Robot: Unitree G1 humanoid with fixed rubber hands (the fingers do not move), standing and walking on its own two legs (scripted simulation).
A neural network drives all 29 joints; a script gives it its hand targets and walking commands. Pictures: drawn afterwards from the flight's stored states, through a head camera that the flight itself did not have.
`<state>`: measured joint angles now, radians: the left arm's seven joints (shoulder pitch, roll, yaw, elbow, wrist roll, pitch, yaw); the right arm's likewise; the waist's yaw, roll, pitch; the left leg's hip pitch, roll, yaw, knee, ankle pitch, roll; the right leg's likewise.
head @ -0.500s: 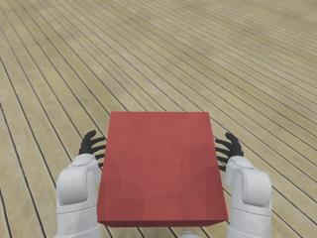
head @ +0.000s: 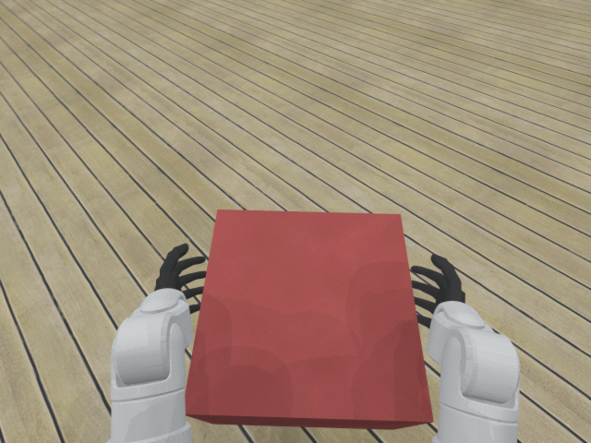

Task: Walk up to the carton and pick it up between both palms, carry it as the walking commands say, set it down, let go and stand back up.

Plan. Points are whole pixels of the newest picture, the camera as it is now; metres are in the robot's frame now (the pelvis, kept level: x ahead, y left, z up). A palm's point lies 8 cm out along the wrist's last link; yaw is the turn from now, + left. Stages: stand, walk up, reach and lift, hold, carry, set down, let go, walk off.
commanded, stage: carry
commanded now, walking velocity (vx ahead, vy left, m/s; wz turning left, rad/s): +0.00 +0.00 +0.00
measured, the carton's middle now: (305, 320) +0.30 -0.01 -0.01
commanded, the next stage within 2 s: none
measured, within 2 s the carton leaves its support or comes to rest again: neither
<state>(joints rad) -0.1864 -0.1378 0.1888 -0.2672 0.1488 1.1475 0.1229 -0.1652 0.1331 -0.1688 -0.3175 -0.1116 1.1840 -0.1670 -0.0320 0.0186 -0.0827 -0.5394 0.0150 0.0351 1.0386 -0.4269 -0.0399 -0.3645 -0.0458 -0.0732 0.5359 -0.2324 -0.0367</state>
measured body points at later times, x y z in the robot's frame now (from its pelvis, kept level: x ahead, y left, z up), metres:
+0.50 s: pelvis -0.09 +0.00 -0.01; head -0.14 +0.00 +0.44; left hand +0.18 +0.19 +0.08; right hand +0.19 -0.16 +0.07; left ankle -0.07 +0.12 -0.74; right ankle +0.03 -0.10 -0.74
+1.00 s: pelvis -0.10 +0.00 -0.01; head -0.13 +0.00 +0.44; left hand +0.17 +0.19 +0.07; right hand +0.19 -0.16 +0.07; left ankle -0.07 +0.12 -0.74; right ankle +0.03 -0.10 -0.74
